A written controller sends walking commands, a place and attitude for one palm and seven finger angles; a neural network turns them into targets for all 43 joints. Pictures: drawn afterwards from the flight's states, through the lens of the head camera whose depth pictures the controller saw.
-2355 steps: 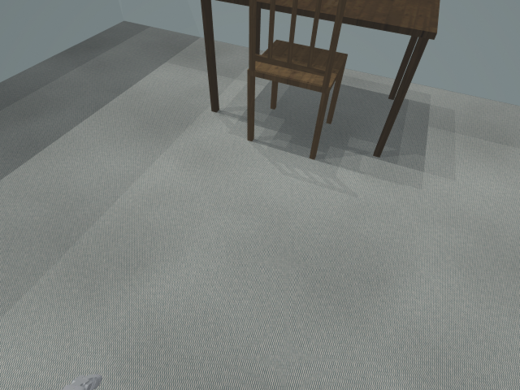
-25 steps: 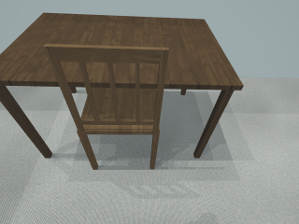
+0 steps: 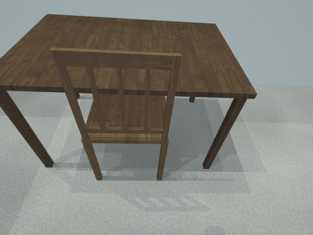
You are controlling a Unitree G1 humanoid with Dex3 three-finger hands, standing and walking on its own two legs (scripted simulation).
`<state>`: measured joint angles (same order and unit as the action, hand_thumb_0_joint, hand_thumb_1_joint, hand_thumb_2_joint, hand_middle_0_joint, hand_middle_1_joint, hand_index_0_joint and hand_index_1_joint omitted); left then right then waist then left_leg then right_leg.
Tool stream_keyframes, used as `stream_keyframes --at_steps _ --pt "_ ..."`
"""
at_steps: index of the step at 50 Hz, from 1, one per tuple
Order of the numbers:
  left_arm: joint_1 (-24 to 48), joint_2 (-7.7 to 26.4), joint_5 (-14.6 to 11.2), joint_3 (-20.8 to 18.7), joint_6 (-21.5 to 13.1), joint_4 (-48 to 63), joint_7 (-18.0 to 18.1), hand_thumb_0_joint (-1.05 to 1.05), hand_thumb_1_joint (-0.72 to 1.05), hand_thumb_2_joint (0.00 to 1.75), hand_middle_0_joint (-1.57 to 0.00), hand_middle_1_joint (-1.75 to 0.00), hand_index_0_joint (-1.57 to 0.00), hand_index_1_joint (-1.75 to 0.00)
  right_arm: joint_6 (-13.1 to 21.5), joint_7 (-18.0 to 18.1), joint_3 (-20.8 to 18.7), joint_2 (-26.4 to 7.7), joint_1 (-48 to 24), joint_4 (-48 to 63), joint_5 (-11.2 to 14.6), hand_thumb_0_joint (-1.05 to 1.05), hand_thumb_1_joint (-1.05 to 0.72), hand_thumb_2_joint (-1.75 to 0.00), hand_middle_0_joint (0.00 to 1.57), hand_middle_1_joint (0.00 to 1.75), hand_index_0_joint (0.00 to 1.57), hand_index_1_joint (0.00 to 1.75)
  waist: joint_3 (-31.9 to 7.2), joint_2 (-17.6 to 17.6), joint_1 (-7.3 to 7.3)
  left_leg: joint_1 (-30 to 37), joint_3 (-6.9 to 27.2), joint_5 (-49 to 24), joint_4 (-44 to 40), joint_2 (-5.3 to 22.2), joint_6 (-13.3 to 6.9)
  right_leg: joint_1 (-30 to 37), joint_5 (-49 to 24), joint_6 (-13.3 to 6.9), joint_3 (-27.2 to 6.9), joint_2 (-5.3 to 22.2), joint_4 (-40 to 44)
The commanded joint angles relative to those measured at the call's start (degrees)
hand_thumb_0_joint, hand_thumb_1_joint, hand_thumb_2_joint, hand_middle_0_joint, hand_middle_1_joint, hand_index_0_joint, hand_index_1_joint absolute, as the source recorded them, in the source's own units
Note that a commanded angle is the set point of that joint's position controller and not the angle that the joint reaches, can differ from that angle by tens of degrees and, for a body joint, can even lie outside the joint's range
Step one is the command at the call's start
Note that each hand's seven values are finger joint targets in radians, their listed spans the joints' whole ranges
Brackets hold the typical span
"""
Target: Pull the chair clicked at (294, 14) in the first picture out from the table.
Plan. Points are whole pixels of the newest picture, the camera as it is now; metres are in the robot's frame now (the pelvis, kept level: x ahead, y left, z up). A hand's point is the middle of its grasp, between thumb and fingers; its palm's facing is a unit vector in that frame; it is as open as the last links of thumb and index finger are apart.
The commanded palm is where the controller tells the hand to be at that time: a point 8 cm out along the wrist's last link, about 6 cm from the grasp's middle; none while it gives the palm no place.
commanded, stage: look again from close up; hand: left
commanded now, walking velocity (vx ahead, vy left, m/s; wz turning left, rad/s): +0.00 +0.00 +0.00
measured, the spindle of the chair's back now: (122, 102) +0.61 +0.18 -0.06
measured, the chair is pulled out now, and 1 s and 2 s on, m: -0.10 -0.10 -0.10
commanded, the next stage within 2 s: none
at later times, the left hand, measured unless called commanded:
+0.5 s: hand out of the picture -0.02 +0.15 -0.18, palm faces +0.02 -0.99 -0.14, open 7.4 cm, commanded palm none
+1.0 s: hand out of the picture -0.03 +0.14 -0.18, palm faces +0.04 -0.99 -0.14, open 7.4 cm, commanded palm none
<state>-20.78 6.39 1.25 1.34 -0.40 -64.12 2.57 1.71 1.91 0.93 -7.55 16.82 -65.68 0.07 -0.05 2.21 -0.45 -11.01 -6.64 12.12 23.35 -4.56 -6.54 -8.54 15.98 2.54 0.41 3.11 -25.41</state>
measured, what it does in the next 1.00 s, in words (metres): stands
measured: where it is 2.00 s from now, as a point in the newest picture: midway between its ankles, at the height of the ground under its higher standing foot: outside the picture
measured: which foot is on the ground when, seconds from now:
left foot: down 0.00-1.00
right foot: down 0.00-1.00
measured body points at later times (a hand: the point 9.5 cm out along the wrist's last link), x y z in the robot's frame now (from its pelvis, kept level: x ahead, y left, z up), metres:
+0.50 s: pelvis +0.01 +0.00 +0.00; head +0.01 +0.02 +0.45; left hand -0.02 +0.20 -0.17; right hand -0.01 -0.21 -0.16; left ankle +0.01 +0.04 -0.74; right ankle -0.03 -0.15 -0.74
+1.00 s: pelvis +0.01 +0.00 +0.00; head +0.01 +0.01 +0.45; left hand -0.03 +0.20 -0.17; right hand -0.01 -0.21 -0.16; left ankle +0.01 +0.04 -0.74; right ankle -0.03 -0.15 -0.74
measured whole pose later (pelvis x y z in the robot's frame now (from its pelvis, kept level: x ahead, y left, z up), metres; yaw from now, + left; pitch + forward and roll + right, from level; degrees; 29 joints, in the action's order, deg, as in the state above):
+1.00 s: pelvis +0.01 +0.00 +0.00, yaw +0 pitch -1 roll +0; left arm -21.2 6.5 1.1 0.8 -0.5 -64.7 2.5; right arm 1.9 2.2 1.0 -6.6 18.1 -66.3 0.1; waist 0.3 1.7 -0.2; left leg -9.3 -6.3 11.5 21.0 -5.0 -6.2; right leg -7.3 16.0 2.5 0.6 3.4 -24.0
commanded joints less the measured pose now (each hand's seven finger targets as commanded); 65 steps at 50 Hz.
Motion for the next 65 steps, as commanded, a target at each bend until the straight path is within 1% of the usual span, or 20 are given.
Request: stream_keyframes --at_steps 1,8,10,14,16,18,20,24,25,28,29,30,34,35,38,45,48,50,59,65 --pt "-5.77 4.51 -0.22 -0.78 -0.50 0.45 0.44 0.00 0.90 0.90 -0.20 -0.30 -0.20 -0.30 0.42 0.13 -0.88 -5.75 4.06 1.40 -0.20 0.00 -0.90 -0.90 0.20 0.30 0.20 0.30 5.47 -2.55 0.22 -0.27 12.60 -0.98 -8.75 11.53 3.03 -5.19 -4.38 -3.33 -2.07 2.50 2.99" --pt "-5.21 4.62 -0.37 -0.90 -0.59 0.68 0.39 0.00 0.90 0.90 -0.20 -0.30 -0.20 -0.30 0.55 0.16 -0.85 -5.56 4.52 1.10 -0.27 0.00 -0.90 -0.90 0.20 0.30 0.20 0.30 4.09 -1.95 0.25 0.96 11.93 -4.16 -7.86 11.22 3.14 -4.22 -5.64 -3.26 -2.24 2.76 3.32" --pt "-4.96 4.63 -0.39 -0.91 -0.54 0.84 0.35 0.00 0.90 0.90 -0.20 -0.30 -0.20 -0.30 0.46 0.18 -0.82 -5.32 4.51 1.11 -0.13 0.00 -0.90 -0.90 0.20 0.30 0.20 0.30 5.35 -1.93 0.19 0.11 11.92 -3.36 -8.14 11.23 3.07 -4.36 -5.14 -3.25 -2.16 2.69 3.66" --pt "-4.94 4.72 -0.44 -0.96 -0.55 0.68 0.37 0.00 0.90 0.90 -0.20 -0.30 -0.20 -0.30 0.53 0.18 -0.83 -5.46 4.94 0.83 -0.25 0.00 -0.90 -0.90 0.20 0.30 0.20 0.30 3.88 -1.94 0.41 1.47 12.19 -4.51 -8.15 11.21 3.32 -4.12 -5.66 -3.30 -2.15 2.75 3.25" --pt "-5.02 4.66 -0.41 -0.96 -0.55 0.67 0.35 0.00 0.90 0.90 -0.20 -0.30 -0.20 -0.30 0.49 0.18 -0.80 -5.28 4.83 0.76 -0.20 0.00 -0.90 -0.90 0.20 0.30 0.20 0.30 4.96 -1.85 0.23 0.56 11.95 -3.90 -8.20 11.11 3.21 -4.16 -5.43 -3.25 -2.13 2.87 3.65" --pt "-5.45 4.53 -0.46 -0.95 -0.62 0.54 0.37 0.00 0.90 0.90 -0.20 -0.30 -0.20 -0.30 0.58 0.21 -0.83 -5.33 4.92 0.78 -0.23 0.00 -0.90 -0.90 0.20 0.30 0.20 0.30 3.68 -2.18 0.23 2.17 11.71 -5.79 -7.73 11.06 3.22 -4.07 -6.30 -3.24 -2.24 2.97 3.59" --pt "-5.28 4.71 -0.45 -0.93 -0.63 0.48 0.34 0.00 0.90 0.90 -0.20 -0.30 -0.20 -0.30 0.47 0.23 -0.76 -5.03 4.86 0.64 -0.10 0.00 -0.90 -0.90 0.20 0.30 0.20 0.30 4.59 -1.62 0.25 1.45 11.46 -5.41 -7.66 10.98 3.12 -4.03 -5.94 -3.25 -2.30 2.87 4.01" --pt "-5.74 4.50 -0.52 -0.91 -0.77 0.19 0.41 0.00 0.90 0.90 -0.20 -0.30 -0.20 -0.30 0.68 0.28 -0.71 -5.07 5.23 0.48 -0.20 0.00 -0.90 -0.90 0.20 0.30 0.20 0.30 3.27 -1.44 0.32 2.91 11.21 -8.55 -7.00 10.82 3.21 -3.68 -7.22 -3.27 -2.37 3.11 3.84" --pt "-5.59 4.54 -0.45 -0.97 -0.74 0.26 0.41 0.00 0.90 0.90 -0.20 -0.30 -0.20 -0.30 0.62 0.32 -0.72 -4.89 5.03 0.56 -0.10 0.00 -0.90 -0.90 0.20 0.30 0.20 0.30 4.00 -1.07 0.35 2.52 10.94 -8.88 -6.81 10.84 3.08 -3.71 -7.21 -3.24 -2.40 2.96 4.07" --pt "-5.79 4.31 -0.52 -0.97 -0.60 0.01 0.45 0.00 0.90 0.90 -0.20 -0.30 -0.20 -0.30 0.67 0.43 -0.69 -5.03 5.45 0.38 -0.23 0.00 -0.90 -0.90 0.20 0.30 0.20 0.30 3.72 -2.75 0.43 3.24 11.42 -9.47 -7.32 10.97 3.46 -4.04 -6.44 -3.21 -2.18 2.91 3.52" --pt "-5.94 4.42 -0.49 -0.98 -0.60 -0.07 0.46 0.00 0.90 0.90 -0.20 -0.30 -0.20 -0.30 0.67 0.42 -0.67 -4.94 5.34 0.21 -0.21 0.00 -0.90 -0.90 0.20 0.30 0.20 0.30 3.96 -2.99 0.36 3.33 11.31 -9.15 -7.45 10.99 3.46 -4.11 -6.24 -3.16 -2.06 2.98 3.65" --pt "-5.78 4.50 -0.43 -0.97 -0.60 -0.02 0.43 0.00 0.90 0.90 -0.20 -0.30 -0.20 -0.30 0.54 0.41 -0.66 -4.75 5.18 0.32 -0.07 0.00 -0.90 -0.90 0.20 0.30 0.20 0.30 5.15 -1.72 0.31 2.17 11.38 -7.77 -7.57 10.97 3.27 -4.09 -5.89 -3.13 -2.15 2.87 4.12" --pt "-5.97 4.17 -0.43 -0.92 -0.49 -0.21 0.39 0.00 0.90 0.90 -0.20 -0.30 -0.20 -0.30 0.45 0.41 -0.73 -5.03 5.39 0.39 -0.24 0.00 -0.90 -0.90 0.20 0.30 0.20 0.30 5.51 -2.67 0.51 2.10 12.12 -4.55 -8.86 11.04 3.69 -4.89 -5.01 -3.22 -2.12 2.81 3.79" --pt "-6.11 4.19 -0.33 -0.92 -0.50 -0.18 0.34 0.00 0.90 0.90 -0.20 -0.30 -0.20 -0.30 0.35 0.41 -0.76 -4.96 5.06 0.55 -0.08 0.00 -0.90 -0.90 0.20 0.30 0.20 0.30 6.03 -1.57 0.31 1.73 12.03 -3.64 -8.97 11.19 3.45 -4.90 -4.86 -3.21 -2.15 2.82 4.24" --pt "-6.19 4.10 -0.34 -1.01 -0.52 -0.16 0.39 0.00 0.90 0.90 -0.20 -0.30 -0.20 -0.30 0.53 0.46 -0.81 -4.96 5.50 0.54 -0.21 0.00 -0.90 -0.90 0.20 0.30 0.20 0.30 4.87 -2.69 0.43 2.80 12.20 -5.75 -9.02 11.22 3.88 -4.80 -5.54 -3.19 -2.12 2.79 3.58" --pt "-6.45 4.09 -0.33 -0.99 -0.65 -0.18 0.30 0.00 0.90 0.90 -0.20 -0.30 -0.20 -0.30 0.42 0.42 -0.77 -4.81 5.40 0.68 -0.11 0.00 -0.90 -0.90 0.20 0.30 0.20 0.30 5.41 -1.23 0.30 2.09 11.74 -5.03 -8.61 10.89 3.48 -4.38 -5.58 -3.24 -2.30 2.92 4.54" --pt "-6.56 4.11 -0.42 -1.03 -0.74 -0.31 0.31 0.00 0.90 0.90 -0.20 -0.30 -0.20 -0.30 0.58 0.41 -0.68 -4.74 5.52 0.46 -0.20 0.00 -0.90 -0.90 0.20 0.30 0.20 0.30 4.24 -2.02 0.36 2.74 11.79 -6.03 -8.41 10.65 3.59 -3.93 -6.11 -3.37 -2.40 3.11 4.46" --pt "-6.49 4.13 -0.36 -1.03 -0.69 -0.17 0.29 0.00 0.90 0.90 -0.20 -0.30 -0.20 -0.30 0.41 0.41 -0.69 -4.63 5.44 0.57 -0.09 0.00 -0.90 -0.90 0.20 0.30 0.20 0.30 5.88 -1.53 0.28 1.66 11.70 -4.95 -8.46 10.63 3.48 -4.36 -5.38 -3.32 -2.21 2.94 4.83" --pt "-6.78 3.96 -0.47 -1.00 -0.94 -0.42 0.27 0.00 0.90 0.90 -0.20 -0.30 -0.20 -0.30 0.50 0.37 -0.67 -4.50 5.75 0.31 -0.26 0.00 -0.90 -0.90 0.20 0.30 0.20 0.30 4.72 -1.44 0.35 2.71 11.51 -5.66 -8.03 10.42 3.48 -4.26 -6.24 -3.55 -2.45 3.22 5.11" --pt "-6.87 4.00 -0.38 -1.07 -0.98 -0.31 0.24 0.00 0.90 0.90 -0.20 -0.30 -0.20 -0.30 0.40 0.40 -0.66 -4.22 5.46 0.39 -0.12 0.00 -0.90 -0.90 0.20 0.30 0.20 0.30 5.79 -1.55 0.23 1.95 11.37 -4.65 -8.25 10.41 3.49 -4.37 -5.80 -3.64 -2.57 3.13 5.68"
